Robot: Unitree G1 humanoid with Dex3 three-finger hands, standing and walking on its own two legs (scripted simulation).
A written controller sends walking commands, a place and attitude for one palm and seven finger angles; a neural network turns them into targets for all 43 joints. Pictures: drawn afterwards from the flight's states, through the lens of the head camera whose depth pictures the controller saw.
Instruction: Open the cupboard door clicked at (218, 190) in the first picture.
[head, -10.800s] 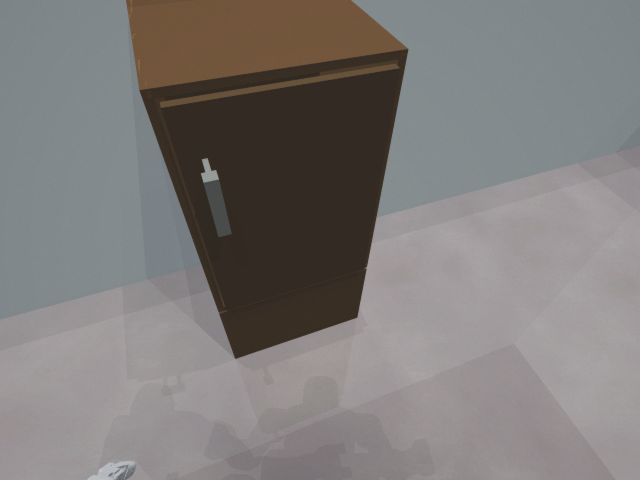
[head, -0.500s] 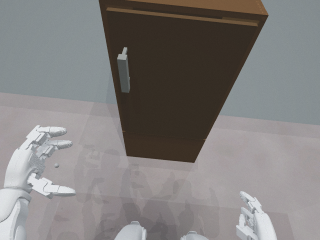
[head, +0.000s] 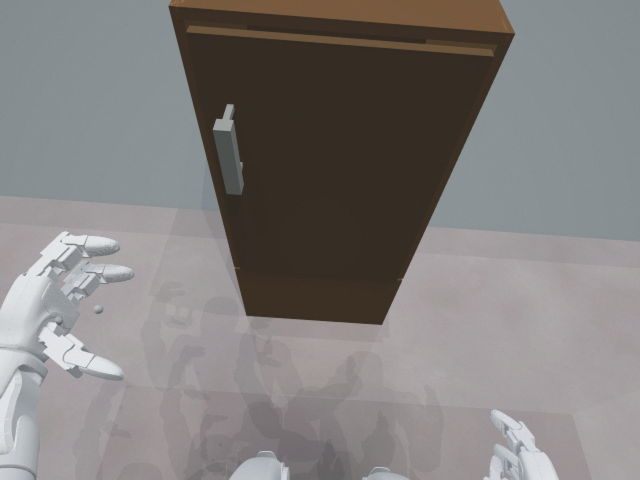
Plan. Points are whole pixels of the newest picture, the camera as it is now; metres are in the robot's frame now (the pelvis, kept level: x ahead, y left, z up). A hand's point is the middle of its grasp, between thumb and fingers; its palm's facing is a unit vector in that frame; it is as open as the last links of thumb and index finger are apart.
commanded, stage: raise the hand with hooked fingers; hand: left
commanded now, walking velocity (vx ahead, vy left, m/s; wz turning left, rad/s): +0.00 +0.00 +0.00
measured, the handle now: (232, 150) +0.58 +0.17 +0.04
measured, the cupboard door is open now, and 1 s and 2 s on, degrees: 0 0 0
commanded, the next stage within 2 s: move the hooked fingers beside the handle in 0.34 s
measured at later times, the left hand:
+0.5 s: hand (109, 318) +0.28 +0.26 +0.05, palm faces +0.00 -1.00 -0.03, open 14.0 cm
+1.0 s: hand (133, 254) +0.37 +0.26 +0.05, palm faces +0.00 -1.00 -0.02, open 14.0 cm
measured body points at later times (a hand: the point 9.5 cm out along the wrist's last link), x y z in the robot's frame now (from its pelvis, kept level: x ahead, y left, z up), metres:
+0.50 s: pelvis -0.01 -0.01 +0.00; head +0.05 +0.00 +0.44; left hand +0.27 +0.31 +0.06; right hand +0.15 -0.26 -0.08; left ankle +0.02 +0.08 -0.69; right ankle +0.00 -0.11 -0.69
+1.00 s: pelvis -0.01 -0.01 -0.01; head +0.08 +0.01 +0.43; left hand +0.36 +0.31 +0.05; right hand +0.09 -0.27 -0.10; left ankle +0.02 +0.08 -0.69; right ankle +0.00 -0.11 -0.69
